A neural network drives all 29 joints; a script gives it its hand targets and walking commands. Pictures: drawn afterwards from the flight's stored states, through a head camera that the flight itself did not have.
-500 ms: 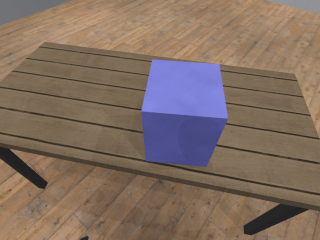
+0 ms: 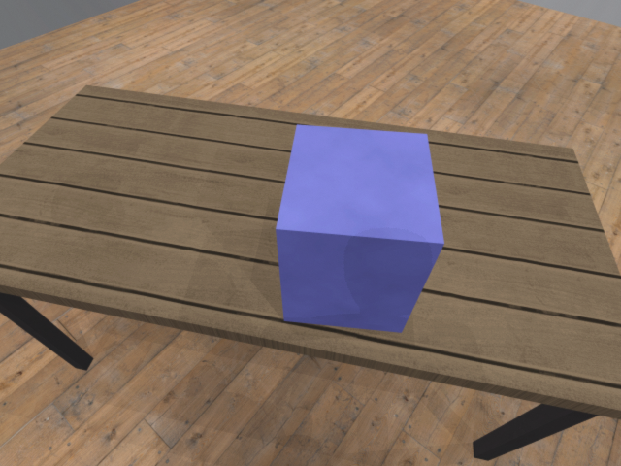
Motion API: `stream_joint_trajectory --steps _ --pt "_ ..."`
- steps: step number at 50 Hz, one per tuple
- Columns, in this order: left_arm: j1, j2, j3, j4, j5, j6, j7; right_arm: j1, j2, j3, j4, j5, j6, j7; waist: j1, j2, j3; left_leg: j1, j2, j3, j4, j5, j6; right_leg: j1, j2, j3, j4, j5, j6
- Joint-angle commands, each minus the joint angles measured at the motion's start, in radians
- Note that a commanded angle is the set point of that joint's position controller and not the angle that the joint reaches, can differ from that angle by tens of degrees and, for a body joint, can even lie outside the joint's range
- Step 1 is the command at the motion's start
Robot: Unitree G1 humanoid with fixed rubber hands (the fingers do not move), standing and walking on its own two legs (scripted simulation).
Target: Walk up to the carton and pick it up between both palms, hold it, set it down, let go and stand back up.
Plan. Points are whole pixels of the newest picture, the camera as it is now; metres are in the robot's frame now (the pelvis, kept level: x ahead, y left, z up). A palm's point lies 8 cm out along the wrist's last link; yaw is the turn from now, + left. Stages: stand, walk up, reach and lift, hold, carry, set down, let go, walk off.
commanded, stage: stand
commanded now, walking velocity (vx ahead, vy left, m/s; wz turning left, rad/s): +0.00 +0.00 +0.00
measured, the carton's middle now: (351, 233) +0.45 -0.05 -0.01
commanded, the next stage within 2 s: walk up in 0.88 s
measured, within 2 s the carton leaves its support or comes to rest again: neither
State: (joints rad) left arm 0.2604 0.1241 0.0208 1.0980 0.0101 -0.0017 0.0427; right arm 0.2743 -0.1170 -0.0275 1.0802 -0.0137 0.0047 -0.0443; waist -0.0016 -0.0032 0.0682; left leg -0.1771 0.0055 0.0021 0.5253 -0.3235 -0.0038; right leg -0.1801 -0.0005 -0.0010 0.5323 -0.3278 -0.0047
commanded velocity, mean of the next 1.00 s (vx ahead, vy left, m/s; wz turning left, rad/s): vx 0.00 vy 0.00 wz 0.00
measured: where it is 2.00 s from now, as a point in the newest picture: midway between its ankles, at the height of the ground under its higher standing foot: outside the picture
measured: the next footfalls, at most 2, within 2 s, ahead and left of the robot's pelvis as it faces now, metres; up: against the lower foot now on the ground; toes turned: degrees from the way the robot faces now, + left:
none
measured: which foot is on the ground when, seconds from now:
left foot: down 0.00-1.00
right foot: down 0.00-1.00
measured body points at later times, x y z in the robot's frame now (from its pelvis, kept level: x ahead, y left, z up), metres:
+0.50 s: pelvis +0.00 +0.00 +0.00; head +0.02 +0.00 +0.45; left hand -0.02 +0.20 -0.16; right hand -0.02 -0.20 -0.16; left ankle -0.03 +0.12 -0.73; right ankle -0.03 -0.12 -0.73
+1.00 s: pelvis +0.00 -0.01 +0.00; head +0.02 -0.01 +0.45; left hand -0.02 +0.20 -0.16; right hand -0.02 -0.21 -0.16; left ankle -0.03 +0.12 -0.73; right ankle -0.03 -0.12 -0.73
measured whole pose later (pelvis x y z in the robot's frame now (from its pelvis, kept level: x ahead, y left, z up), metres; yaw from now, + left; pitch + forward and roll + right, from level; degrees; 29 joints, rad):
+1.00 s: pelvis +0.00 -0.01 +0.00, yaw +0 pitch -2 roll +0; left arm 0.28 0.10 0.01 1.17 0.01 -0.01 0.05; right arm 0.27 -0.09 -0.01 1.18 -0.01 0.00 -0.05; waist 0.00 0.00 0.08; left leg -0.13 0.01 0.00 0.46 -0.29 -0.02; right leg -0.13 0.01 -0.01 0.47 -0.30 -0.01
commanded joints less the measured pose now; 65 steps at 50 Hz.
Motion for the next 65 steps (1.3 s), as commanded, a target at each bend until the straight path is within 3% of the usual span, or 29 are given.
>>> stream_joint_trajectory --steps 1,6,7,8,17,20,21,23,26,33,35,41,43,48,49,51,53,54,57,60,61,62,63,64,65 --pt "0.060 0.090 0.017 0.002 0.000 -0.010 0.006 0.049 -0.104 -0.015 -0.005 0.001 -0.013 -0.006 0.005 0.001 0.007 -0.013 0.069 -0.059 -0.096 0.302 0.043 0.007 -0.069 0.064 -0.114 0.298 -0.039" --pt "0.070 0.071 0.011 0.031 0.002 -0.008 0.008 0.077 -0.077 -0.012 0.035 0.003 -0.012 -0.010 -0.002 -0.007 0.013 0.019 0.070 -0.057 -0.103 0.320 0.040 -0.013 -0.070 0.062 -0.127 0.288 -0.040" --pt "0.084 0.069 0.012 0.039 -0.001 -0.007 0.009 0.079 -0.075 -0.008 0.046 -0.004 -0.011 -0.013 0.011 0.013 0.007 0.027 0.076 -0.055 -0.107 0.325 0.040 -0.003 -0.069 0.060 -0.113 0.284 -0.034" --pt "0.077 0.078 0.013 0.043 0.001 -0.006 0.011 0.062 -0.075 -0.009 0.043 0.001 -0.011 -0.009 -0.001 0.021 0.020 0.012 0.071 -0.056 -0.103 0.334 0.039 0.008 -0.073 0.062 -0.123 0.308 -0.032" --pt "0.073 0.068 0.010 0.068 0.001 -0.005 0.015 0.068 -0.062 -0.004 0.073 -0.004 -0.010 -0.009 -0.003 -0.002 0.027 0.020 0.073 -0.057 -0.120 0.294 0.037 -0.007 -0.072 0.063 -0.142 0.266 -0.031" --pt "0.099 0.065 0.010 0.075 0.000 -0.006 0.010 0.056 -0.042 0.005 0.075 0.000 -0.010 -0.011 0.010 0.032 0.025 0.012 0.069 -0.053 -0.131 0.296 0.032 0.008 -0.073 0.065 -0.141 0.279 -0.032" --pt "0.100 0.056 0.007 0.077 0.004 -0.006 0.011 0.081 -0.051 0.005 0.083 0.000 -0.012 -0.012 0.004 -0.010 0.032 0.013 0.071 -0.054 -0.125 0.306 0.029 0.021 -0.073 0.060 -0.136 0.299 -0.035" --pt "0.090 0.038 -0.001 0.077 0.001 -0.005 0.011 0.073 -0.064 0.002 0.078 0.000 -0.010 -0.010 -0.002 -0.015 0.027 0.021 0.072 -0.054 -0.126 0.301 0.031 0.007 -0.071 0.061 -0.143 0.287 -0.030" --pt "0.080 0.033 -0.002 0.073 0.001 -0.005 0.009 0.087 -0.039 0.006 0.086 -0.002 -0.008 -0.011 -0.005 0.012 0.030 0.027 0.077 -0.053 -0.120 0.301 0.027 -0.005 -0.073 0.065 -0.137 0.289 -0.034" --pt "0.079 0.066 0.005 0.069 0.002 -0.004 0.010 0.067 -0.055 0.007 0.080 0.000 -0.009 -0.008 -0.001 -0.012 0.038 0.006 0.076 -0.057 -0.145 0.269 0.030 0.012 -0.073 0.058 -0.152 0.282 -0.029" --pt "0.097 0.037 -0.002 0.067 0.004 -0.009 0.006 0.078 -0.045 0.010 0.092 0.002 -0.007 -0.011 0.005 0.023 0.027 0.024 0.075 -0.052 -0.130 0.284 0.028 0.009 -0.075 0.064 -0.154 0.287 -0.032" --pt "0.108 0.042 -0.004 0.071 0.002 -0.011 0.008 0.078 -0.064 0.003 0.093 0.001 -0.009 -0.013 0.005 -0.009 0.024 0.016 0.077 -0.054 -0.135 0.276 0.025 0.018 -0.079 0.068 -0.154 0.310 -0.035" --pt "0.099 0.048 -0.002 0.069 0.003 -0.010 0.012 0.089 -0.046 0.006 0.097 0.001 -0.009 -0.009 -0.007 0.008 0.039 0.015 0.080 -0.052 -0.136 0.289 0.026 0.021 -0.077 0.064 -0.150 0.309 -0.034" --pt "0.106 0.034 -0.007 0.066 0.000 -0.012 0.009 0.089 -0.040 0.007 0.096 0.001 -0.006 -0.010 0.005 -0.008 0.043 0.005 0.078 -0.052 -0.141 0.287 0.019 0.023 -0.077 0.065 -0.157 0.312 -0.039" --pt "0.103 0.056 -0.002 0.062 0.002 -0.012 0.006 0.080 -0.052 0.005 0.095 0.003 -0.006 -0.010 0.000 0.028 0.048 0.003 0.074 -0.050 -0.145 0.292 0.020 0.026 -0.078 0.069 -0.154 0.323 -0.039" --pt "0.115 0.067 -0.002 0.063 0.002 -0.014 0.008 0.080 -0.057 0.005 0.093 0.003 -0.004 -0.011 -0.002 0.013 0.046 0.040 0.075 -0.049 -0.142 0.278 0.016 -0.006 -0.082 0.072 -0.164 0.322 -0.035" --pt "0.123 0.046 -0.006 0.072 0.002 -0.014 0.011 0.099 -0.068 0.003 0.096 0.003 -0.008 -0.011 -0.006 -0.004 0.023 0.037 0.083 -0.052 -0.138 0.270 0.022 0.028 -0.075 0.068 -0.164 0.316 -0.037" --pt "0.062 0.186 0.023 0.018 0.007 -0.011 0.015 0.040 -0.145 0.005 0.033 -0.025 -0.023 -0.023 -0.006 -0.021 0.050 0.055 0.114 -0.054 -0.096 0.344 0.044 -0.060 -0.066 0.064 -0.084 0.359 -0.030" --pt "0.059 0.143 0.018 -0.021 0.018 -0.003 0.016 0.041 -0.180 -0.010 0.000 -0.028 -0.030 -0.033 -0.011 0.070 -0.014 0.073 0.192 -0.114 -0.086 0.365 0.122 -0.118 -0.045 0.070 0.034 0.273 -0.007" --pt "0.059 0.127 0.020 -0.069 0.034 0.004 0.012 0.029 -0.219 -0.024 -0.036 -0.030 -0.020 -0.038 -0.016 0.133 -0.012 0.055 0.317 -0.211 -0.114 0.378 0.214 -0.168 -0.028 0.056 0.150 0.114 0.019" --pt "0.062 0.137 0.023 -0.085 0.038 0.006 0.010 0.006 -0.226 -0.024 -0.053 -0.029 -0.016 -0.039 -0.011 0.124 0.004 0.027 0.337 -0.208 -0.111 0.381 0.223 -0.175 -0.028 0.062 0.160 0.061 0.022" --pt "0.081 0.140 0.026 -0.095 0.040 0.005 0.007 -0.011 -0.238 -0.027 -0.063 -0.034 -0.012 -0.038 0.001 0.116 -0.004 0.008 0.337 -0.199 -0.088 0.360 0.216 -0.150 -0.033 0.073 0.136 0.057 0.017" --pt "0.094 0.146 0.029 -0.104 0.041 0.005 0.004 -0.035 -0.238 -0.024 -0.077 -0.032 -0.007 -0.034 0.009 0.098 0.000 -0.032 0.302 -0.150 -0.057 0.318 0.185 -0.113 -0.043 0.088 0.085 0.137 0.011" --pt "0.126 0.167 0.036 -0.106 0.033 0.001 0.000 -0.065 -0.226 -0.015 -0.095 -0.033 0.000 -0.028 0.032 0.024 0.006 -0.076 0.230 -0.078 0.031 0.254 0.133 -0.074 -0.061 0.143 0.009 0.284 0.001" --pt "0.134 0.204 0.048 -0.116 0.018 -0.001 -0.002 -0.070 -0.180 0.001 -0.114 -0.029 0.008 -0.022 0.034 -0.107 -0.007 -0.120 0.107 0.038 0.172 0.115 0.059 -0.045 -0.124 0.259 -0.103 0.374 -0.044"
